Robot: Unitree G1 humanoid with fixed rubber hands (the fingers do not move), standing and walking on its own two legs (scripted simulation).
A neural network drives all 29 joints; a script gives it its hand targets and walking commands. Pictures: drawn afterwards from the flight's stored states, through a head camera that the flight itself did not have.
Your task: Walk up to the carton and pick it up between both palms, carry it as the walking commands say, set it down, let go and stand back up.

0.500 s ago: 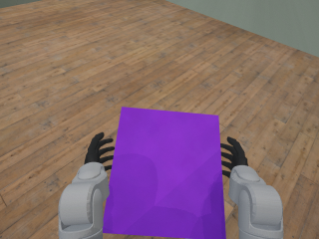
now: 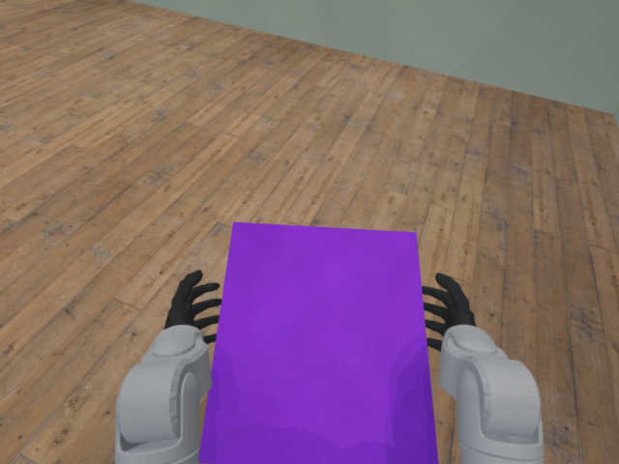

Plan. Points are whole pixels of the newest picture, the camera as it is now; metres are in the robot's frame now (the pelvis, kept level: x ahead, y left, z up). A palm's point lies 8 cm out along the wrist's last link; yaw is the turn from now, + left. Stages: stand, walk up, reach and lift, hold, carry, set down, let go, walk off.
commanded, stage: carry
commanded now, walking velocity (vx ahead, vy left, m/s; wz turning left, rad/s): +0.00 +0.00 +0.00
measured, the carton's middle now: (317, 345) +0.28 +0.00 +0.00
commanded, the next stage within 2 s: none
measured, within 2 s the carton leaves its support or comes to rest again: neither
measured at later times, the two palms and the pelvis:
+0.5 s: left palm (321, 334) +0.24 +0.01 +0.11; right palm (611, 371) +0.21 -0.30 +0.11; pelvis -0.02 -0.12 +0.01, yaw -5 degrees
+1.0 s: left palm (324, 343) +0.24 +0.00 +0.10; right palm (606, 381) +0.20 -0.30 +0.09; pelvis -0.05 -0.12 +0.02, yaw -5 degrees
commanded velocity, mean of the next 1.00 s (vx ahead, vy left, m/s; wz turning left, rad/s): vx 0.00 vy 0.00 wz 0.00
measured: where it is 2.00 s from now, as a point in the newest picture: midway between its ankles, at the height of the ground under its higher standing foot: outside the picture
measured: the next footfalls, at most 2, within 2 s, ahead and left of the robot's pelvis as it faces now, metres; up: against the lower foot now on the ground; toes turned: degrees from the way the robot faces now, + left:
right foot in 0.20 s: +0.06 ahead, -0.21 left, +0.00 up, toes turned +3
left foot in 0.50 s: +0.04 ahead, -0.01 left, +0.00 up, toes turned -8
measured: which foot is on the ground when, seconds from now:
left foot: down 0.00-0.20, up 0.22-0.48, down 0.50-1.00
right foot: up 0.00-0.18, down 0.20-1.00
